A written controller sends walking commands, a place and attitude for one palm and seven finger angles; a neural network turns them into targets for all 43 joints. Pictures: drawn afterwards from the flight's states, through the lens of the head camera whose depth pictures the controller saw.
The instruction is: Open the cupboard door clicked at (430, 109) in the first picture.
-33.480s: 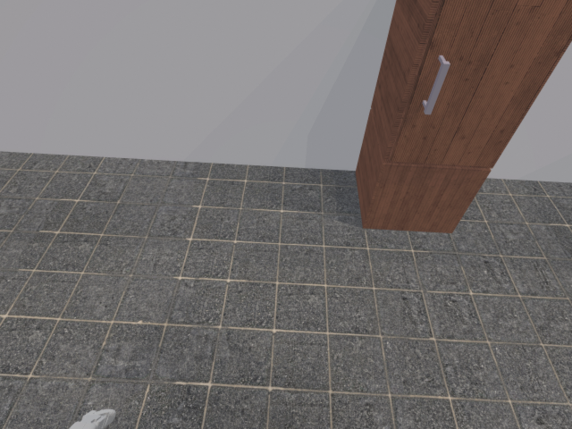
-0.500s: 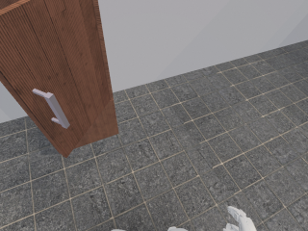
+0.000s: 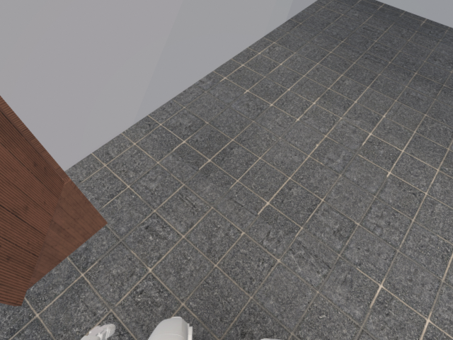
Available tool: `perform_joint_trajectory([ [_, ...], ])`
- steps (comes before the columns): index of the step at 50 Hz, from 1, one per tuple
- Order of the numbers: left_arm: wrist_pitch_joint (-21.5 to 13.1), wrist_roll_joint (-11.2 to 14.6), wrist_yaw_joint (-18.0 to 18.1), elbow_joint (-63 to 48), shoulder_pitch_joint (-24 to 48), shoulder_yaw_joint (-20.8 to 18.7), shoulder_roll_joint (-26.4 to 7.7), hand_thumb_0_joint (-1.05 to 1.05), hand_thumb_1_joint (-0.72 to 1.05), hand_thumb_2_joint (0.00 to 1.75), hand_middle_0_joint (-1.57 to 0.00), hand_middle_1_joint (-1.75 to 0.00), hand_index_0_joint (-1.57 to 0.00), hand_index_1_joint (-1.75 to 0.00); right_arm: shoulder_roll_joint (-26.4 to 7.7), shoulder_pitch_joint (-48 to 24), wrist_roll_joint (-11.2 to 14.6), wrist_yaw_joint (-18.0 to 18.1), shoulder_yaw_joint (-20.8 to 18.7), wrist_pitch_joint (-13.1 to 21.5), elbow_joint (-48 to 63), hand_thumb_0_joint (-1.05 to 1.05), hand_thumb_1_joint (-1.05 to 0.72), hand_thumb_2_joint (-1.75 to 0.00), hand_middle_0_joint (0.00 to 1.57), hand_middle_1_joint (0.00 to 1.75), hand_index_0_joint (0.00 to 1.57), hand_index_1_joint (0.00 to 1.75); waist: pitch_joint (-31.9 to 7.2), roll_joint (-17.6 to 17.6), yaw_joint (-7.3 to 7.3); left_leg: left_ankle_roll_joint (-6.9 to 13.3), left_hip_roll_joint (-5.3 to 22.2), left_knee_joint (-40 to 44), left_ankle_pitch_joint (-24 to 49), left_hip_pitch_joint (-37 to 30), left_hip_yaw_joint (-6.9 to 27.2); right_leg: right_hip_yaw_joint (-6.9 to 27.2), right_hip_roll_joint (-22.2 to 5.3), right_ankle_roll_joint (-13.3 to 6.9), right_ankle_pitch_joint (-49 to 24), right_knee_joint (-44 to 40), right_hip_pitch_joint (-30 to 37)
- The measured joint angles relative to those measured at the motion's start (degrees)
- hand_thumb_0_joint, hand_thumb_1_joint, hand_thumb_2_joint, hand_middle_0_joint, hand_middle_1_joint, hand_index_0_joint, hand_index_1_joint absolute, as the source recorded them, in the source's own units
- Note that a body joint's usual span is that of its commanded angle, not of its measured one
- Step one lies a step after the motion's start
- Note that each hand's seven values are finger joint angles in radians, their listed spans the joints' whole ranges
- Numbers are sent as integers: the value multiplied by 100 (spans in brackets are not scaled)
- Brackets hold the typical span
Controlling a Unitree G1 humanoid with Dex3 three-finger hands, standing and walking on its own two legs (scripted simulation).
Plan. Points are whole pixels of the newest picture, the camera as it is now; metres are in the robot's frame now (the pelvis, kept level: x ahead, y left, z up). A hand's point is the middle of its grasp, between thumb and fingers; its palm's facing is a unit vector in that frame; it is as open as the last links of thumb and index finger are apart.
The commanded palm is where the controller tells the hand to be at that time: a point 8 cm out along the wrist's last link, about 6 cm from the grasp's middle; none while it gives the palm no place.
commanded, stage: walk to a spot facing it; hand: left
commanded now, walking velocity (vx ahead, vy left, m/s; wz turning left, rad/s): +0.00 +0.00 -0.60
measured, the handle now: out of the picture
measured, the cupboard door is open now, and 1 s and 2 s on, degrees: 43 43 43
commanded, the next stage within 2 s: turn to face it in 1.56 s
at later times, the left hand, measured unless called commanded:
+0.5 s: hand (169, 283) +0.23 +0.13 -0.16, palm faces -0.28 -0.93 -0.25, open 7.4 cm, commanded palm none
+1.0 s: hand (212, 200) +0.44 +0.05 -0.16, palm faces -0.50 -0.85 -0.17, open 7.4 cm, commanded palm none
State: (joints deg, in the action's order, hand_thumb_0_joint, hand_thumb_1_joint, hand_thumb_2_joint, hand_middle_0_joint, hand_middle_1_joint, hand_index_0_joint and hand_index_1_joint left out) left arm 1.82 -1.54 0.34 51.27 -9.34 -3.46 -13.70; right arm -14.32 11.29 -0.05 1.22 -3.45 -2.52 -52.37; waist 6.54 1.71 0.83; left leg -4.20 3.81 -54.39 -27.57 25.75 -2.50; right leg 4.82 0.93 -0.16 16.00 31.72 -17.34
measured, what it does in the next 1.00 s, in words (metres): walks ahead, turning right: left foot, then right foot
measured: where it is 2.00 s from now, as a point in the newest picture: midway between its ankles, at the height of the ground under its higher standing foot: (313, 237)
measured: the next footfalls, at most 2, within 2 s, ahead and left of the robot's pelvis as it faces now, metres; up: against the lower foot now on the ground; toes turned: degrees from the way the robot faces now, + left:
left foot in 0.10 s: +0.08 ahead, +0.14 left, +0.00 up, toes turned -1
right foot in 0.42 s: +0.08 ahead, -0.15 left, +0.00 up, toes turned -21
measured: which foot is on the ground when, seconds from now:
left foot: up 0.00-0.08, down 0.10-0.42, up 0.44-0.74, down 0.76-1.00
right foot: down 0.00-0.10, up 0.12-0.40, down 0.42-0.78, up 0.80-1.00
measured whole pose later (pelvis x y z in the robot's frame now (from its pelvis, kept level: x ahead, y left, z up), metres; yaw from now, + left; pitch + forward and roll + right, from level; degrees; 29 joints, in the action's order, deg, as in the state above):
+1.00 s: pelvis +0.27 -0.08 +0.01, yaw -33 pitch +1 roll -1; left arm 0.3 -2.1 -2.8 54.9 -11.4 -5.2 -13.6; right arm -9.1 16.8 -1.6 0.9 -1.6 4.4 -54.9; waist 2.6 2.2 -0.8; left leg 0.5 5.1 -23.3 -13.3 11.0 -10.6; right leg -2.0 -3.6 0.1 13.1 65.7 -34.3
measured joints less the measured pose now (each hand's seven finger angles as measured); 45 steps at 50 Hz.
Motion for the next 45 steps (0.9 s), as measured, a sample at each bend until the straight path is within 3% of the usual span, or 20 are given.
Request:
perform_joint_trajectory([
  [4, 92, 13, -31, 67, -62, 2, 21, 1, 90, 90, -20, -30, -20, -30, 126, -58, 13, -1, 57, 144, 152, 0, -91, -90, 19, 30, 20, 30, -104, 103, 8, 27, -125, 1597, 783, -468, -5, 287, 106, 107, 81, 167, -67],
  [5, 132, 39, -44, 57, -96, 1, 44, 1, 90, 90, -20, -30, -21, -30, 110, -3, -10, 0, 80, 213, 205, 0, -91, -90, 19, 30, 20, 30, -189, 16, 25, 149, -64, 2039, 1060, -595, 45, 280, 197, 102, 200, 345, -171],
  [6, 174, 57, -61, 76, -69, -14, 24, 1, 90, 90, -20, -30, -21, -30, 156, 14, -54, 15, 95, 264, 201, 0, -91, -90, 19, 30, 20, 30, -209, 37, 39, 262, -45, 1963, 1170, -555, 11, 243, 212, 108, 653, 759, -328],
  [8, 230, 36, -117, 95, -32, -61, -43, 1, 90, 90, -20, -30, -20, -30, 272, 93, -128, 4, 173, 288, 188, 0, -91, -90, 20, 30, 20, 30, -221, 101, 14, 353, 37, 1871, 1056, -631, -130, 28, 196, 113, 1208, 1843, -683],
  [10, 226, -8, -213, 99, -7, -127, -89, 1, 91, 90, -20, -30, -20, -30, 363, 259, -181, -15, 229, 300, 168, 0, -90, -90, 20, 30, 21, 30, -287, 92, 8, 335, 143, 2113, 1054, -817, -219, -276, 106, 136, 1132, 2660, -970],
  [12, 203, -25, -303, 60, 29, -168, -93, 1, 91, 90, -20, -30, -20, -30, 395, 412, -206, -22, 252, 307, 116, 0, -90, -90, 20, 30, 21, 30, -330, 20, -24, 276, 249, 2448, 1166, -1019, -306, -543, -45, 169, 895, 2895, -1103],
  [17, 90, -14, -408, -10, 42, -139, -38, 1, 91, 90, -20, -30, -20, -30, 306, 662, -222, -67, 193, 358, -17, 0, -90, -90, 20, 30, 21, 30, -372, -232, 2, 139, 491, 2836, 1182, -1398, -665, -891, -290, 161, 748, 1627, -845],
  [20, 11, -19, -420, -1, 23, -109, -40, 1, 91, 90, -20, -30, -20, -30, 197, 803, -204, -109, 131, 345, -72, 0, -90, -90, 20, 30, 21, 30, -392, -323, 77, -4, 654, 2495, 839, -1487, -906, -1060, -261, 64, 561, 509, -372],
  [21, -58, -29, -414, -24, 6, -96, -72, 1, 91, 90, -20, -30, -20, -30, 167, 880, -171, -127, 110, 328, -80, 0, -90, -90, 20, 30, 21, 30, -424, -291, 84, 41, 690, 2114, 601, -1391, -957, -1016, -256, -50, 420, 140, -202],
  [23, -207, -3, -314, 17, 25, -89, -21, 1, 91, 90, -20, -30, -20, -30, 64, 801, -119, -148, 59, 191, -229, 0, -90, -90, 20, 30, 21, 30, -359, -342, 43, 96, 612, 708, -142, -911, -543, -940, -179, -170, 16, 388, -261],
  [25, -267, 28, -221, 50, -54, -56, 79, 1, 91, 90, -20, -30, -20, -30, -22, 659, -98, -164, 9, 99, -328, 1, -90, -90, 20, 30, 21, 30, -304, -418, 35, 114, 460, -350, -64, -381, -174, -917, -87, -198, 186, 328, -61],
  [27, -296, 28, -154, 106, -219, -40, 137, 1, 91, 90, -20, -30, -20, -30, -36, 484, -115, -185, -27, 91, -328, 1, -91, -90, 20, 30, 20, 30, -312, -370, 3, 81, 368, -661, 263, 26, -91, -807, -26, -189, 190, 7, 189],
  [31, -355, 11, -136, 321, -549, -18, 185, 1, 91, 90, -20, -30, -20, -30, 56, 92, -120, -225, -46, 199, -102, 1, -91, -90, 19, 30, 20, 30, -309, -145, -59, 17, 257, -48, 811, 453, -69, -498, 29, -178, 43, -587, 617],
  [36, -345, 3, -181, 591, -838, -6, 219, 1, 90, 90, -20, -30, -20, -30, 191, -295, -92, -242, -1, 397, 136, 1, -91, -90, 19, 30, 20, 30, -272, 21, -207, 50, 62, 1438, 1189, 247, -61, -152, 54, -68, 292, -726, 1052],
  [38, -321, 18, -180, 660, -969, -31, 214, 1, 90, 90, -20, -30, -21, -30, 218, -350, -93, -224, 56, 513, 194, 0, -91, -90, 19, 30, 20, 30, -313, 51, -257, 108, -23, 2148, 1388, -107, -128, -26, 67, 3, 603, -445, 1127],
  [39, -294, 38, -182, 687, -1026, -48, 216, 1, 90, 90, -20, -30, -21, -30, 212, -361, -122, -204, 87, 599, 233, 0, -91, -90, 19, 30, 20, 30, -348, 20, -253, 257, 1, 2238, 1789, -184, -150, -32, 108, -28, 817, 7, 994],
  [41, -204, 47, -184, 781, -967, -77, 143, 1, 90, 90, -20, -30, -20, -30, 306, -363, -185, -143, 147, 694, 249, 0, -91, -90, 20, 30, 20, 30, -337, 101, -222, 478, 34, 1850, 1645, -223, -305, -92, 128, -110, 1224, 1705, 404],
  [43, -164, 0, -200, 798, -844, -110, 64, 1, 91, 90, -20, -30, -20, -30, 403, -204, -210, -127, 199, 699, 246, 0, -90, -90, 20, 30, 21, 30, -379, 140, -189, 542, 78, 1897, 1332, -457, -426, -314, 69, -155, 1057, 3096, -248],
  [45, -152, -40, -243, 719, -644, -154, 5, 1, 91, 90, -20, -30, -20, -30, 487, 15, -205, -99, 222, 700, 156, 0, -90, -90, 20, 30, 21, 30, -399, 141, -177, 495, 102, 2226, 1325, -750, -509, -530, -90, -121, 576, 3761, -808],
])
